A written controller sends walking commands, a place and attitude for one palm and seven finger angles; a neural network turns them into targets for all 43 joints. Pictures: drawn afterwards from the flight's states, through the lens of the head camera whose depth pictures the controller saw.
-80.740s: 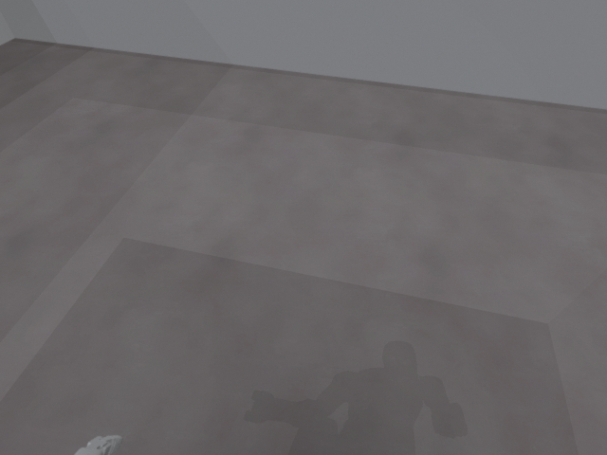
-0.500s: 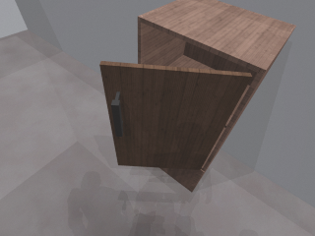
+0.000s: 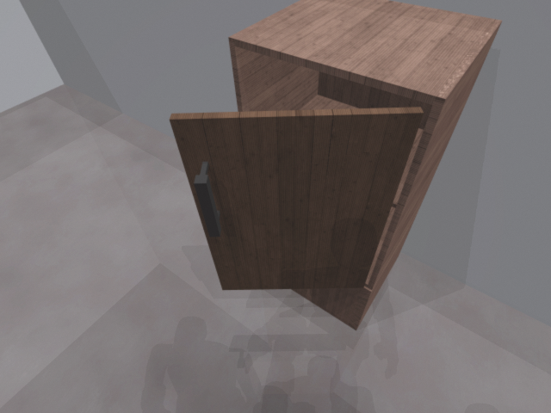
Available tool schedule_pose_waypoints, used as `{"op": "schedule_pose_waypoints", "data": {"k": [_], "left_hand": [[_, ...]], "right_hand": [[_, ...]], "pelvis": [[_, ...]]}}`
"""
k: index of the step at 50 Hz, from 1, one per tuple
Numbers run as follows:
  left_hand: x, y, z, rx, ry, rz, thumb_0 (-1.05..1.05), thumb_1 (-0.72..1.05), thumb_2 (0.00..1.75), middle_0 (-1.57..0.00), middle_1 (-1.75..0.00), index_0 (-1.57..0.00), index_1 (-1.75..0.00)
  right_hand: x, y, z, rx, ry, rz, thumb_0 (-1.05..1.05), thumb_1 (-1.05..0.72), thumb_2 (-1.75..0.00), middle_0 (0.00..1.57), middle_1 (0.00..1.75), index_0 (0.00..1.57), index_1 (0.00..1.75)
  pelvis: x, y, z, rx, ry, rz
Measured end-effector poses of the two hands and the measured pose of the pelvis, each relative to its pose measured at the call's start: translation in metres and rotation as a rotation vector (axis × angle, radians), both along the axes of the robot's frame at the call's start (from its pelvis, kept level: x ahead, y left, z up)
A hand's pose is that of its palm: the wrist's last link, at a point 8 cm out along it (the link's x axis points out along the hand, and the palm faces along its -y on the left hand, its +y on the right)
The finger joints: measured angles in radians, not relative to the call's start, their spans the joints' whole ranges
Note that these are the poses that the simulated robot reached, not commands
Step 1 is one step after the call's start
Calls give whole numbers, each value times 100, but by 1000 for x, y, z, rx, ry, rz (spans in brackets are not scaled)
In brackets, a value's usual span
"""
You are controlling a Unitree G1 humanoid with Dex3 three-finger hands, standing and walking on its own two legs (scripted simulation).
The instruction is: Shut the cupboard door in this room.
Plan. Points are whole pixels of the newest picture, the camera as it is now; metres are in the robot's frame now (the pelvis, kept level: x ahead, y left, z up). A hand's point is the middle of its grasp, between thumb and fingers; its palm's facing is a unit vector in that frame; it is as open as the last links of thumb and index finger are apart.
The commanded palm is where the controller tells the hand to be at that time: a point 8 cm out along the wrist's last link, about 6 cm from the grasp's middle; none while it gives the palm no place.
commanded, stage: come to a stop and stand still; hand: left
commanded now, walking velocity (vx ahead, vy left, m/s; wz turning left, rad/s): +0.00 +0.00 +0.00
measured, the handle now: (210, 200) +0.49 +0.16 +0.00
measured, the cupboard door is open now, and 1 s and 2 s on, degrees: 36 36 36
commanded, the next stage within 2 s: look again from close up in 0.74 s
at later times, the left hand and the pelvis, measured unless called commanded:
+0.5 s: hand out of the picture +0.04 +0.16 -0.17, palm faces -0.01 -0.98 -0.19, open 7.4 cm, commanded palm none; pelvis +0.03 -0.02 +0.00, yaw +0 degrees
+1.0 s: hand out of the picture +0.05 +0.15 -0.17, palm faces +0.01 -0.98 -0.19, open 7.4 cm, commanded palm none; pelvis +0.05 -0.02 +0.00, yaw +0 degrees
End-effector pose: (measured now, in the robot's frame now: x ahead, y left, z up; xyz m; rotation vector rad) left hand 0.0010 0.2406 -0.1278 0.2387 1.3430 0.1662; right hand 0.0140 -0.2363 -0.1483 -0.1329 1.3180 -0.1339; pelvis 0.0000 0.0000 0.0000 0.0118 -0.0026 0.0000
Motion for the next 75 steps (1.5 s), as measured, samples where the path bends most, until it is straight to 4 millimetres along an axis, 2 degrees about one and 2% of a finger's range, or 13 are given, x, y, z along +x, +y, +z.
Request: {"op": "schedule_pose_waypoints", "data": {"k": [6,12,21,30,39,71,73,75], "left_hand": [[-2,-24,-10,-61,41,1,0,91,89,-20,-30,-20,-30],[8,-39,-16,-97,49,2,0,91,89,-20,-30,-20,-30],[26,-38,-16,-86,39,13,1,91,89,-20,-30,-20,-30],[43,-33,-13,-64,18,17,0,91,89,-20,-30,-20,-30],[50,-35,-13,-64,17,23,0,91,89,-20,-30,-20,-30],[37,-50,-15,-81,60,53,0,91,89,-20,-30,-20,-30],[64,-38,2,-50,-120,127,1,92,89,-20,-30,-20,-30],[105,-27,40,4,-414,123,3,94,89,-21,-31,-21,-30]], "right_hand": [[-11,-7,5,-20,57,-14,1,-91,-90,20,29,20,30],[-8,-7,9,-25,82,-17,1,-91,-90,20,29,20,30],[21,-1,8,-14,53,-7,1,-91,-90,20,29,20,30],[50,-7,9,-22,12,6,1,-92,-90,20,29,20,30],[64,-10,10,-26,4,18,0,-91,-90,20,29,20,30],[53,-12,9,-25,67,12,1,-92,-90,20,29,20,30],[61,-16,14,-56,-49,11,1,-92,-90,20,30,20,30],[76,-21,20,-70,-218,10,1,-91,-90,20,30,20,30]], "pelvis": [[6,-6,1,-1,1,0],[14,-11,2,-4,3,1],[28,-15,3,-4,2,2],[39,-17,4,0,-1,1],[47,-20,4,2,1,4],[56,-25,5,-2,0,14],[51,-26,2,-2,2,16],[48,-27,-1,13,10,26]]}}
